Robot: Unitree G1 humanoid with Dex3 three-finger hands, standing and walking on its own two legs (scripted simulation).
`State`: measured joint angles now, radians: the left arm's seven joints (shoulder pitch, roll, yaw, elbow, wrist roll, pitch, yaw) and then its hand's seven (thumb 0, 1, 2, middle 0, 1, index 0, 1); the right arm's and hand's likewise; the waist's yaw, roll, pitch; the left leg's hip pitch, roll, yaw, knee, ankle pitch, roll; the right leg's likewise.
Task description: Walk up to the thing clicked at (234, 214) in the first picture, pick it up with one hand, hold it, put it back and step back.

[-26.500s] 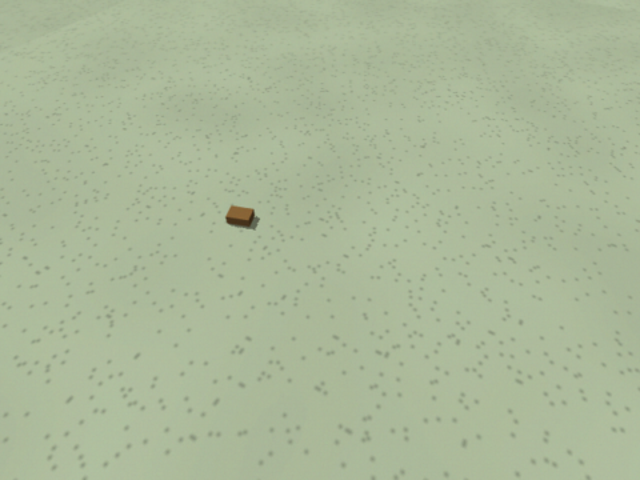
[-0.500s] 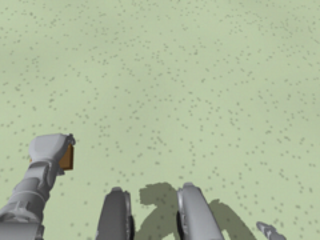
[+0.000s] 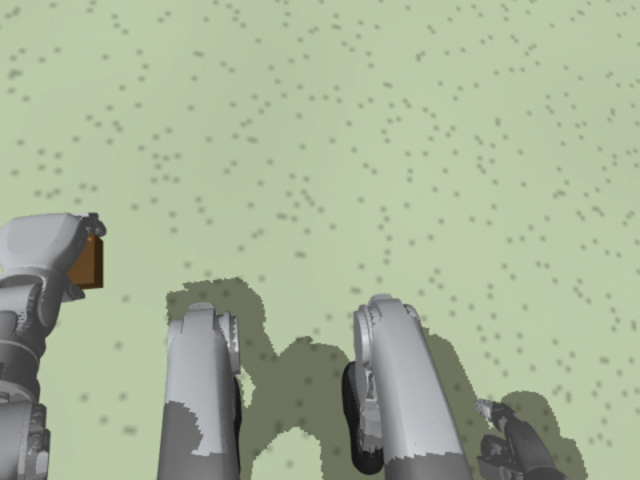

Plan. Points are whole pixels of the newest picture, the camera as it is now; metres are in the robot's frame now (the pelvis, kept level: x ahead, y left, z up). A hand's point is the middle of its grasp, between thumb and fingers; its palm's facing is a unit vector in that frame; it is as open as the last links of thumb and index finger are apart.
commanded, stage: crouch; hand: left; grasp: from above
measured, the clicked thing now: (57, 264) +0.38 +0.34 -0.19
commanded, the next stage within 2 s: lower in 0.66 s
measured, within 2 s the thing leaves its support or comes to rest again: neither
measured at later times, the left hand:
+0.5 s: hand (82, 269) +0.38 +0.32 -0.24, palm faces -0.48 -0.08 -0.87, open 9.5 cm
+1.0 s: hand (91, 271) +0.38 +0.33 -0.29, palm faces -0.49 -0.11 -0.87, open 9.5 cm
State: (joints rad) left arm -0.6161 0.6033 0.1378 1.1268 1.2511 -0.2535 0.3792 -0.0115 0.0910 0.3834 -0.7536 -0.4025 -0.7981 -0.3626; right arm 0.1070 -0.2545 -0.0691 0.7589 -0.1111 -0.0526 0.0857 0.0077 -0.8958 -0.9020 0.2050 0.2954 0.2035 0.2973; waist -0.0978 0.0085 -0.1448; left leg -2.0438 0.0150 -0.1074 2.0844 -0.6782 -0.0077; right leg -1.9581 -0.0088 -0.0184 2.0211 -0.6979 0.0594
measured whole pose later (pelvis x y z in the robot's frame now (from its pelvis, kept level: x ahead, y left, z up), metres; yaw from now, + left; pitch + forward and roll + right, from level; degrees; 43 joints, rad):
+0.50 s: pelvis -0.01 -0.01 -0.07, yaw -2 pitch +34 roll -7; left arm -0.72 0.71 0.20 1.29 1.28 -0.32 0.37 -0.01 0.09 0.38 -0.75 -0.40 -0.80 -0.36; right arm 0.12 -0.27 -0.03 0.78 -0.14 -0.04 0.13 0.01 -0.90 -0.90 0.20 0.30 0.20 0.30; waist -0.13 -0.01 -0.08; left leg -2.23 0.01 -0.14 2.31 -0.67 -0.02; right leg -2.15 0.02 -0.02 2.24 -0.69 0.06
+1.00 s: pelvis -0.01 -0.01 -0.11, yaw -3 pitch +32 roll -8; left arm -0.78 0.78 0.23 1.44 1.33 -0.38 0.44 -0.01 0.05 0.41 -0.79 -0.38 -0.84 -0.33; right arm 0.05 -0.26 0.00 0.81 -0.18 -0.04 0.14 0.01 -0.90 -0.90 0.20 0.29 0.20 0.30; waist -0.14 -0.04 -0.05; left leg -2.32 0.01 -0.16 2.44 -0.69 -0.03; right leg -2.23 0.03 -0.03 2.36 -0.71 0.06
